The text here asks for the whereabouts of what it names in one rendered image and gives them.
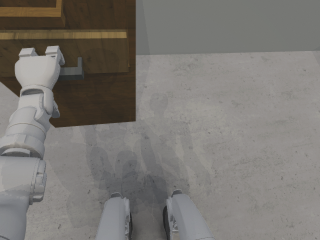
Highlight robot left upper arm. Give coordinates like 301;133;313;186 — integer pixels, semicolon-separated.
0;156;47;240

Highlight robot left hand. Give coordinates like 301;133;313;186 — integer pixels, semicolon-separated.
14;45;65;118

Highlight drawer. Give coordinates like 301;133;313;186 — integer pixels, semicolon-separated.
0;29;129;77

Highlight robot left forearm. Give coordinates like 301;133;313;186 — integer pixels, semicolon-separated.
0;85;54;160

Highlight cabinet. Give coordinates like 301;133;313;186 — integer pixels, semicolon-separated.
0;0;136;128

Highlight handle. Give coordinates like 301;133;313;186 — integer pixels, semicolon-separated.
0;7;66;27
57;57;84;81

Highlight robot right thigh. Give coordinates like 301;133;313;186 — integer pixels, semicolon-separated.
166;193;216;240

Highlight left robot shin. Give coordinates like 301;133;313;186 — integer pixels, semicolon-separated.
104;192;129;240

